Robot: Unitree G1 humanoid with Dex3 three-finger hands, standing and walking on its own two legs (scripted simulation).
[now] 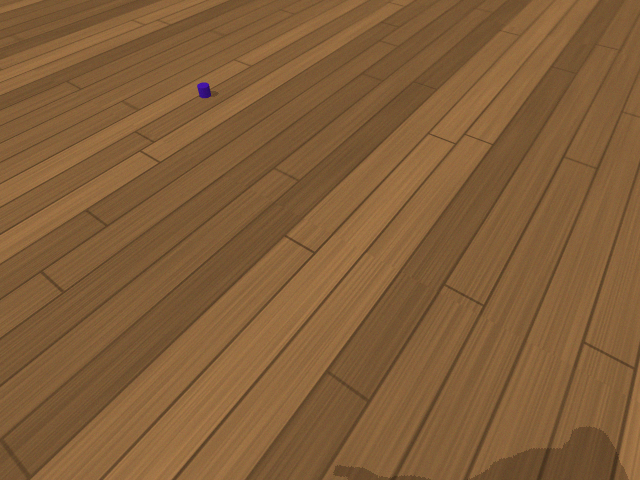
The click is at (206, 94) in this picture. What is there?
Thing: low tin
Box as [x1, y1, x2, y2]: [197, 82, 210, 97]
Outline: 199,83 197,85 199,95 201,97 209,96 210,92 208,84 204,82
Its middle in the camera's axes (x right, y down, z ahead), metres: -0.68 -0.91 +2.36
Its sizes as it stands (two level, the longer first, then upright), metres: 0.070 0.070 0.065
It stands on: the floor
